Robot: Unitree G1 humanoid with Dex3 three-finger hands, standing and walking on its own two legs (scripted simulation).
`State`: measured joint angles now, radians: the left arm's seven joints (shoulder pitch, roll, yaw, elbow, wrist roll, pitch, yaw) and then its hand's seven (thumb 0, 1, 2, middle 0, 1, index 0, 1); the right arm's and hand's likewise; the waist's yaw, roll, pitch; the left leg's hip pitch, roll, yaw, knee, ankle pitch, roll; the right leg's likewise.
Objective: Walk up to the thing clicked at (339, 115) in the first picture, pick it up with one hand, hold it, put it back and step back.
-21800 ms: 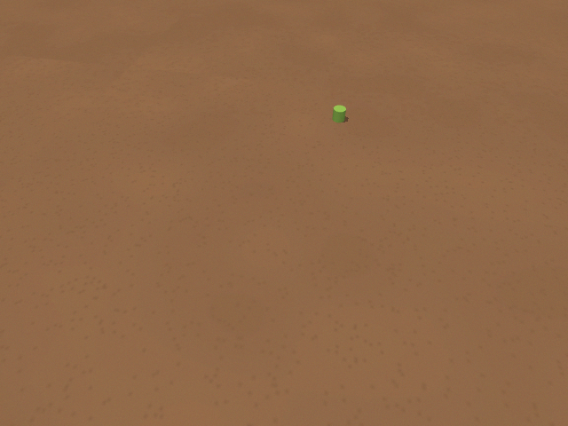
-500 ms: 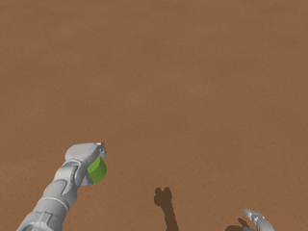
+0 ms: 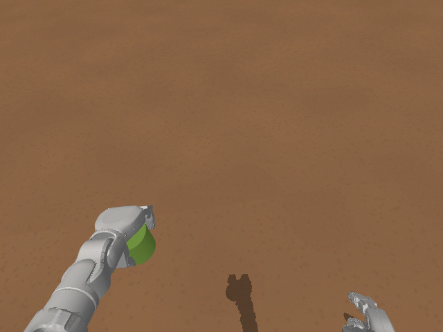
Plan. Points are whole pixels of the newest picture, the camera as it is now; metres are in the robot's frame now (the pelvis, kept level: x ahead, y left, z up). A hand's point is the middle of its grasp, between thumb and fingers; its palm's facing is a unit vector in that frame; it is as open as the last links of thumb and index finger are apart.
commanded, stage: hold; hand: left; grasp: from above
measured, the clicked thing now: (133, 240) +0.31 +0.23 -0.05
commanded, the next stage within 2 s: crouch in 0.54 s
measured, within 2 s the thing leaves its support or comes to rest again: neither
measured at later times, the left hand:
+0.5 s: hand (127, 244) +0.29 +0.22 -0.03, palm faces -0.43 -0.06 -0.90, open 10.3 cm
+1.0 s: hand (133, 256) +0.29 +0.23 -0.08, palm faces -0.46 -0.04 -0.89, open 10.3 cm
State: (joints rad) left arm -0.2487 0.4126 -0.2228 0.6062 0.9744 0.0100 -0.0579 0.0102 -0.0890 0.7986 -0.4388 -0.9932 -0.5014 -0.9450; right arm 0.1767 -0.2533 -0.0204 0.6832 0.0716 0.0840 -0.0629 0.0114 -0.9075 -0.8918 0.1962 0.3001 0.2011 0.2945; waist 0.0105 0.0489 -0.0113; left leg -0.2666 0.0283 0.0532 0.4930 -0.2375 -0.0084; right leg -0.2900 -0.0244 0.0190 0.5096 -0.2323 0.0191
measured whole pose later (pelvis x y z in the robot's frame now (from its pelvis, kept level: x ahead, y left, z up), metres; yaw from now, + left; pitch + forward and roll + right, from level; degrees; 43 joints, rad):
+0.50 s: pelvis +0.00 +0.00 +0.00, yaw +0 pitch +0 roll +0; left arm -0.25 0.41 -0.22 0.61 0.98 0.00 -0.05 0.01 -0.09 0.79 -0.44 -0.99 -0.50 -0.95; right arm 0.17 -0.25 -0.02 0.69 0.07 0.09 -0.07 0.01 -0.91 -0.89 0.20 0.30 0.20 0.29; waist 0.01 0.05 -0.01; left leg -0.25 0.03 0.05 0.48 -0.23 -0.01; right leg -0.28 -0.02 0.02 0.49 -0.22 0.02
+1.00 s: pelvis +0.00 +0.00 -0.01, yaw +1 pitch +5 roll +0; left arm -0.32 0.38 -0.21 0.85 1.05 -0.04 0.13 0.01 -0.09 0.80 -0.43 -1.01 -0.49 -0.96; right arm 0.17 -0.24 -0.03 0.71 0.05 0.08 -0.04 0.01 -0.90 -0.89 0.20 0.30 0.20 0.30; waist -0.02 0.01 -0.02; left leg -0.42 0.03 0.03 0.61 -0.27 -0.01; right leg -0.42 -0.03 0.00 0.61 -0.27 0.02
